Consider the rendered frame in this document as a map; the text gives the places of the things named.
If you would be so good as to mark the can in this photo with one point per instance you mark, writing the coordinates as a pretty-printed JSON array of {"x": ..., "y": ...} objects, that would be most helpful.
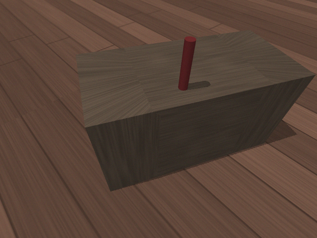
[{"x": 187, "y": 58}]

